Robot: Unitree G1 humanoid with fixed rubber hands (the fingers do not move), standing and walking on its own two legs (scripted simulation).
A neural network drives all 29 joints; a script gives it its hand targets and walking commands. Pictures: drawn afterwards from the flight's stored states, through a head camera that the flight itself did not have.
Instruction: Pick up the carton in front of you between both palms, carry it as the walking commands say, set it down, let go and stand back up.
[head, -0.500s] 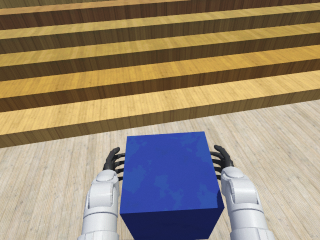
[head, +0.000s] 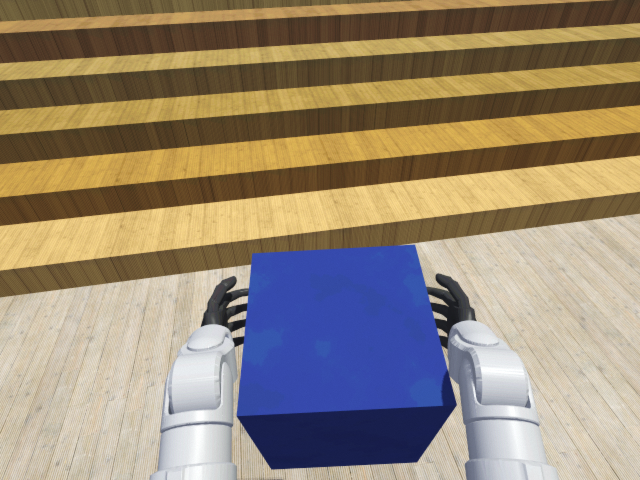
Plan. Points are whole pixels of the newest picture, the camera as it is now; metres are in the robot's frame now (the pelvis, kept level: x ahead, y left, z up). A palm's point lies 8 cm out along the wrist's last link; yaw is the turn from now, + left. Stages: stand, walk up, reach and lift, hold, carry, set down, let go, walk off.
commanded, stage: carry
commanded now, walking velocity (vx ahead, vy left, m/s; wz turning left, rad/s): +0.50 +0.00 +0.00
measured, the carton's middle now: (339, 363) +0.29 +0.00 +0.00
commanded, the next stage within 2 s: none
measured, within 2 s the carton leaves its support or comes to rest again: neither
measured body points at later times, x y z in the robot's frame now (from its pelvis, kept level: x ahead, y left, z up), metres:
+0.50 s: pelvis +0.23 +0.02 -0.01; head +0.20 +0.03 +0.44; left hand +0.47 +0.18 +0.09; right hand +0.48 -0.12 +0.09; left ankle +0.31 +0.11 -0.74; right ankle +0.08 -0.10 -0.73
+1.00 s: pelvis +0.55 +0.00 -0.02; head +0.53 -0.01 +0.43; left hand +0.79 +0.15 +0.06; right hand +0.79 -0.15 +0.06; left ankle +0.34 +0.10 -0.69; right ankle +0.64 -0.08 -0.74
